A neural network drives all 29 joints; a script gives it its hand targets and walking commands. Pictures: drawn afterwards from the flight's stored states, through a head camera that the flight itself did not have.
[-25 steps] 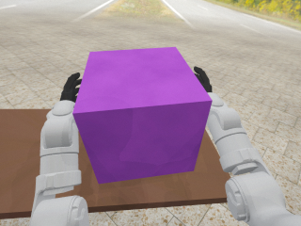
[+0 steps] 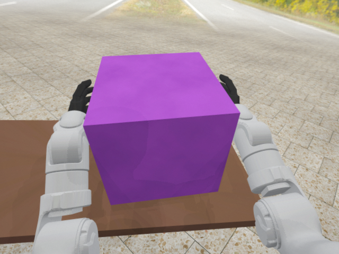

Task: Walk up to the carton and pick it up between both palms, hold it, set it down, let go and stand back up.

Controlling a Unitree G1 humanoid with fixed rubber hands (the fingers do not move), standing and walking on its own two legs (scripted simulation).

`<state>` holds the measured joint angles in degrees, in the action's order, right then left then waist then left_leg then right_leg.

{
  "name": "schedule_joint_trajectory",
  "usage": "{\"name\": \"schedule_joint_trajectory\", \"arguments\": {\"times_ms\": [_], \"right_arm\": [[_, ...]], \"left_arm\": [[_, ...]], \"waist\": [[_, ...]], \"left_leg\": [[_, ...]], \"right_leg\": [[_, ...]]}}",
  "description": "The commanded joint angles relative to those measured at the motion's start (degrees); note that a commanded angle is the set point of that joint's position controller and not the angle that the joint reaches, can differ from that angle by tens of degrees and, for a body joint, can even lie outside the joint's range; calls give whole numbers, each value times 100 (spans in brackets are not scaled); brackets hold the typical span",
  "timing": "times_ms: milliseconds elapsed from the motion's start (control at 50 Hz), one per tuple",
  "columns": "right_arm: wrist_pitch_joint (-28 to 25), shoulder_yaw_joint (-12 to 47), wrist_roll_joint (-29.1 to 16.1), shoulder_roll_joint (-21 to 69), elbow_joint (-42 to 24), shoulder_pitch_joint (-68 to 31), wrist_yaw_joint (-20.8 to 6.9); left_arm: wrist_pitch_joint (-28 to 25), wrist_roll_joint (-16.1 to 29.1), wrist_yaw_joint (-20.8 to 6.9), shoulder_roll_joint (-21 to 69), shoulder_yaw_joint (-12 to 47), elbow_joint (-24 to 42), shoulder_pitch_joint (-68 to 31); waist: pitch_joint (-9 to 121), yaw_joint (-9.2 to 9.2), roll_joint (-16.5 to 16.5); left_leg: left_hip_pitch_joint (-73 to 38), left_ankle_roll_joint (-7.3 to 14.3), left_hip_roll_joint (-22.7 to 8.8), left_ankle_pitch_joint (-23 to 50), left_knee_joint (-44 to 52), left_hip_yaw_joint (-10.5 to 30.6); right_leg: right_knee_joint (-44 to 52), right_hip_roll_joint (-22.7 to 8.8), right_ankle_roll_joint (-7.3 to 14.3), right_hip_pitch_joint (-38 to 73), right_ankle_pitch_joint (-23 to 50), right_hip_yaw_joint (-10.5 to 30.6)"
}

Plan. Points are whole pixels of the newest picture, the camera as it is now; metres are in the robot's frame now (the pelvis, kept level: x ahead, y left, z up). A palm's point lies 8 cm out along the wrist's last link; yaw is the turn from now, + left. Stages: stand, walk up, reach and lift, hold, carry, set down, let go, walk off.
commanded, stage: hold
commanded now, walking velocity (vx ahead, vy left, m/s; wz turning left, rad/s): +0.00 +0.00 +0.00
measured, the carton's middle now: (158, 122) +0.38 +0.01 +0.20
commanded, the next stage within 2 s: none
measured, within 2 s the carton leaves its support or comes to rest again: neither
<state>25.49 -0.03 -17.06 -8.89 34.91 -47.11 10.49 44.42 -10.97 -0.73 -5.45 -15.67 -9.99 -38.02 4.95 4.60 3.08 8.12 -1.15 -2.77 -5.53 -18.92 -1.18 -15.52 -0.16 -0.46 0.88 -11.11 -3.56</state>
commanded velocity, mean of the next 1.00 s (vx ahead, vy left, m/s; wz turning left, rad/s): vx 0.00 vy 0.00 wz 0.00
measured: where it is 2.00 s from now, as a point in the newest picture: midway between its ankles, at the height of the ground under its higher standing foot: outside the picture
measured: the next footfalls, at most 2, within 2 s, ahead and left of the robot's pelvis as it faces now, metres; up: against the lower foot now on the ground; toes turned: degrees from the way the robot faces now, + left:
none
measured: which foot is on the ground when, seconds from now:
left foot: down 0.00-1.00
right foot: down 0.00-1.00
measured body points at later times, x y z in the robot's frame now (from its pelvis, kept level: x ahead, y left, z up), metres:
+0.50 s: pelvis +0.00 +0.00 +0.00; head -0.07 +0.03 +0.44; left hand +0.37 +0.18 +0.23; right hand +0.38 -0.16 +0.25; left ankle +0.06 +0.13 -0.75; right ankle -0.02 -0.12 -0.75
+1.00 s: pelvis +0.00 +0.00 +0.00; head -0.07 +0.03 +0.44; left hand +0.37 +0.18 +0.23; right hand +0.38 -0.16 +0.25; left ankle +0.06 +0.13 -0.75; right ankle -0.02 -0.12 -0.75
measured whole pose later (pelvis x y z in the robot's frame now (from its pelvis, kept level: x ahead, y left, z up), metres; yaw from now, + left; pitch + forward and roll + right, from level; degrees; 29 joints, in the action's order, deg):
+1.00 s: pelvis +0.00 +0.00 +0.00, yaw +0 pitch -6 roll -1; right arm 26.1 0.8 -17.4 -9.0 34.6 -47.1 10.8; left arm 44.8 -11.0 -0.9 -5.1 -16.4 -9.3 -37.4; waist 5.0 4.4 3.2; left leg 7.2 -1.3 -2.9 -5.6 -18.6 -1.2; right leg -15.4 0.0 -0.3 1.6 -11.3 -3.3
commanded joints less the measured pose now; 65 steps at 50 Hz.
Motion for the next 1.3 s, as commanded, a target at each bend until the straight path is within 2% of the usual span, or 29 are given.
{"name": "schedule_joint_trajectory", "arguments": {"times_ms": [0, 60, 140, 200, 260, 300, 380, 420, 440, 460, 520, 580, 600, 620, 640, 680, 700, 940, 980, 1080, 1160, 1280], "right_arm": [[-347, 1858, -587, 3563, -2076, -4520, -601], [-304, 1772, -563, 3527, -1805, -4490, -632], [-347, 1741, -542, 3557, -1844, -4568, -633], [-320, 1767, -590, 3521, -1847, -4445, -598], [-324, 1845, -653, 3614, -2048, -4501, -555], [-276, 1783, -602, 3591, -1929, -4374, -517], [-265, 1995, -720, 3648, -2214, -4313, -473], [-259, 2000, -738, 3649, -2273, -4371, -462], [-258, 1967, -748, 3620, -2280, -4369, -464], [-216, 1851, -660, 3544, -2101, -4363, -461], [-227, 1841, -597, 3587, -2103, -4456, -490], [-272, 1906, -671, 3645, -2234, -4475, -506], [-248, 1896, -665, 3620, -2178, -4421, -503], [-247, 1945, -686, 3661, -2223, -4447, -501], [-226, 1847, -623, 3637, -2043, -4380, -504], [-233, 1864, -640, 3607, -2064, -4309, -516], [-220, 1838, -588, 3585, -1973, -4340, -518], [-267, 1869, -641, 3591, -2092, -4394, -496], [-278, 1819, -642, 3567, -2108, -4404, -503], [-301, 1835, -608, 3655, -2144, -4479, -536], [-259, 1615, -447, 3561, -1765, -4410, -611], [-364, 1780, -574, 3577, -1923, -4533, -610]], "left_arm": [[-460, 878, -762, 3539, 2856, 892, -4112], [-434, 797, -780, 3388, 2717, 753, -4121], [-421, 876, -786, 3517, 2823, 746, -4199], [-417, 873, -789, 3481, 2788, 827, -4115], [-431, 911, -793, 3562, 2878, 992, -4108], [-416, 841, -828, 3412, 2736, 808, -4057], [-418, 898, -848, 3457, 2873, 1184, -4010], [-438, 903, -841, 3404, 2858, 1160, -4002], [-438, 928, -841, 3422, 2897, 1178, -4027], [-406, 846, -858, 3363, 2788, 915, -4008], [-383, 811, -862, 3402, 2729, 789, -4060], [-420, 945, -848, 3513, 2951, 1081, -4152], [-418, 939, -838, 3482, 2885, 997, -4081], [-444, 949, -831, 3452, 2902, 1106, -4167], [-447, 917, -834, 3385, 2861, 986, -4206], [-433, 895, -838, 3446, 2883, 1015, -4109], [-418, 830, -843, 3409, 2755, 816, -4050], [-397, 867, -862, 3406, 2793, 987, -4038], [-403, 879, -840, 3461, 2856, 1018, -4086], [-438, 926, -799, 3525, 2919, 971, -4175], [-420, 836, -832, 3485, 2813, 738, -4248], [-468, 924, -793, 3519, 2833, 856, -4198]], "waist": [[2306, 9, -568], [1969, -68, -573], [2038, -6, -557], [2135, 74, -534], [2242, 43, -531], [2067, 69, -524], [2335, 49, -534], [2286, 0, -499], [2274, 32, -505], [1992, 71, -561], [1904, 30, -458], [2242, 42, -567], [2248, 77, -502], [2276, 10, -493], [2165, 78, -512], [2143, 39, -592], [1946, 44, -478], [2161, -6, -497], [2127, 64, -607], [2198, 33, -580], [1855, 121, -641], [2326, 36, -543]], "left_leg": [[-2058, -65, 374, 1156, -121, 140], [-1871, -8, 377, 753, -9, 110], [-1859, -40, 382, 866, -38, 92], [-2038, -45, 385, 1060, -95, 103], [-2005, -62, 434, 1261, -161, 117], [-1948, -37, 448, 1151, -127, 91], [-2062, -72, 470, 1439, -179, 100], [-1988, -63, 472, 1376, -183, 86], [-2017, -65, 455, 1384, -188, 119], [-1887, -42, 442, 1121, -150, 120], [-1825, -3, 419, 843, -65, 104], [-1996, -59, 415, 1189, -141, 119], [-2010, -79, 398, 1261, -130, 137], [-2000, -68, 430, 1253, -150, 95], [-1993, -73, 426, 1152, -109, 107], [-1951, -77, 414, 1123, -92, 110], [-1896, -40, 422, 948, -59, 86], [-1946, -45, 440, 1181, -121, 71], [-2011, -86, 443, 1157, -134, 76], [-1975, -55, 415, 1110, -139, 124], [-1798, -46, 397, 569, 32, 103], [-2030, -57, 408, 1201, -151, 110]], "right_leg": [[333, 404, -230, -785, 982, 37], [394, 367, -236, -918, 620, 68], [357, 376, -215, -896, 718, 57], [339, 381, -251, -808, 998, 59], [295, 386, -277, -696, 1243, 52], [304, 347, -306, -712, 1244, 72], [231, 391, -345, -575, 1591, 55], [241, 370, -348, -577, 1569, 60], [240, 377, -347, -616, 1549, 69], [307, 345, -318, -683, 1258, 65], [337, 334, -283, -812, 902, 73], [278, 363, -275, -745, 1228, 69], [281, 397, -275, -667, 1271, 72], [274, 388, -289, -664, 1306, 65], [305, 377, -303, -793, 1190, 66], [308, 377, -305, -801, 1151, 58], [349, 359, -316, -810, 1014, 61], [302, 381, -303, -709, 1236, 82], [300, 388, -285, -771, 1084, 48], [296, 374, -255, -795, 1025, 66], [393, 336, -212, -969, 444, 52], [294, 388, -252, -799, 1068, 55]]}}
